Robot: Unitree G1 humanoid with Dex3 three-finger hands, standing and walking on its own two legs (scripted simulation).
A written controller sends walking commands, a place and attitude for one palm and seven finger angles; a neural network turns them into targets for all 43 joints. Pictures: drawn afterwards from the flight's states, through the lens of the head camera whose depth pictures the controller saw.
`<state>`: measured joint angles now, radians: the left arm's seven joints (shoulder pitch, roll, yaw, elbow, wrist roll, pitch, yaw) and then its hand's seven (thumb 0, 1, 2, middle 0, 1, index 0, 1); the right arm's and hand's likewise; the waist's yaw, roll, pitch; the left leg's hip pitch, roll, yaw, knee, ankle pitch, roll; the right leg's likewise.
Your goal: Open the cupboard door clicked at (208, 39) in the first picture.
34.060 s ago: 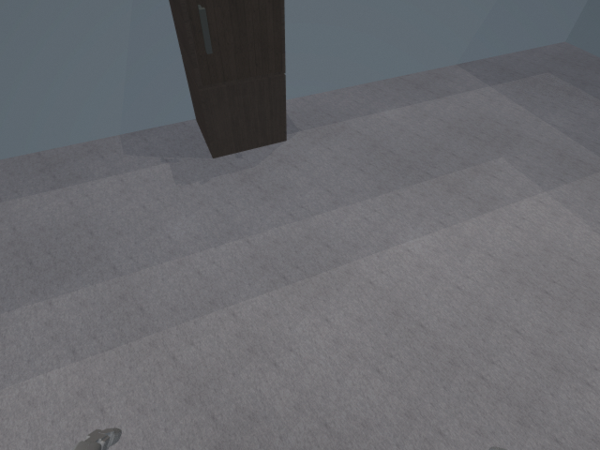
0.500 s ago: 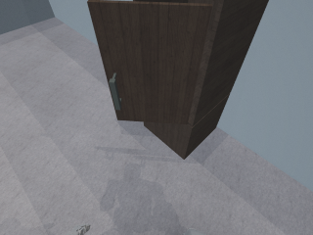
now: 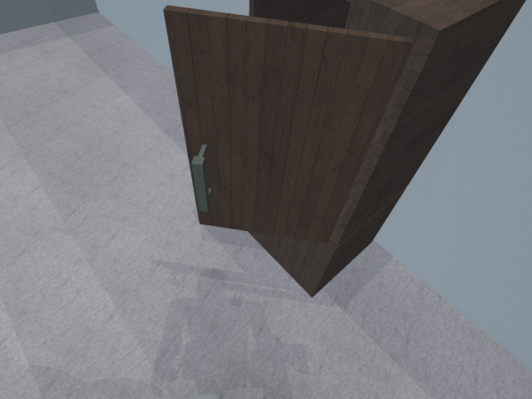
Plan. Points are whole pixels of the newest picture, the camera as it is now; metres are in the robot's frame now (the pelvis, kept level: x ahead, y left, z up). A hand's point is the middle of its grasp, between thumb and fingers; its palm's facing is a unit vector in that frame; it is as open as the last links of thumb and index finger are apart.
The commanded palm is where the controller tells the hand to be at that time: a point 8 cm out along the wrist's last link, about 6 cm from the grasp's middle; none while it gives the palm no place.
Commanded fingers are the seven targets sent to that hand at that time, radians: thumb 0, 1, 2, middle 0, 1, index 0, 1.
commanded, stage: come to a stop and stand still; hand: left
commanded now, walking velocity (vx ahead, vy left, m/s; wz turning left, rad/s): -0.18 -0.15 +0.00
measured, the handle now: (204, 179) +0.57 +0.20 -0.10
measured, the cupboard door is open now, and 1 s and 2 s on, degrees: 41 41 41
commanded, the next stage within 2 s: look again from close up in 0.62 s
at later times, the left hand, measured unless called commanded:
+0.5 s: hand out of the picture +0.00 +0.13 -0.17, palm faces +0.03 -0.98 -0.20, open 7.3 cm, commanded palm none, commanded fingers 0.00 0.90 0.90 -0.20 -0.30 -0.20 -0.30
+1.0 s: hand out of the picture -0.04 +0.14 -0.17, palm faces +0.01 -0.98 -0.21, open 7.3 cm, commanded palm none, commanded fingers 0.00 0.90 0.90 -0.20 -0.30 -0.20 -0.30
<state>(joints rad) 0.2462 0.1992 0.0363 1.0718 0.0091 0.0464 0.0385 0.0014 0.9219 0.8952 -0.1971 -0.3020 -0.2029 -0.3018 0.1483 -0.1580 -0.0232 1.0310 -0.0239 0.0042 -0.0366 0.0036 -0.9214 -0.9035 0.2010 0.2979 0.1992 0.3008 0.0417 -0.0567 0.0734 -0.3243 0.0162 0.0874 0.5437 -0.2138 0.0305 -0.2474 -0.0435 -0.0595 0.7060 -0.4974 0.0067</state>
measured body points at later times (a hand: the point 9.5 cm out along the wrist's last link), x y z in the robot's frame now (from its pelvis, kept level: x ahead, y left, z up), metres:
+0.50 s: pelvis -0.03 -0.05 +0.00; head -0.01 -0.05 +0.45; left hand +0.00 +0.18 -0.15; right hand -0.02 -0.30 -0.15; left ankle -0.05 +0.08 -0.73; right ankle -0.06 -0.15 -0.73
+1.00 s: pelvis -0.06 -0.04 +0.01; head -0.06 -0.04 +0.46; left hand -0.04 +0.19 -0.15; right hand -0.04 -0.26 -0.15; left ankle -0.05 +0.08 -0.73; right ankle -0.06 -0.15 -0.73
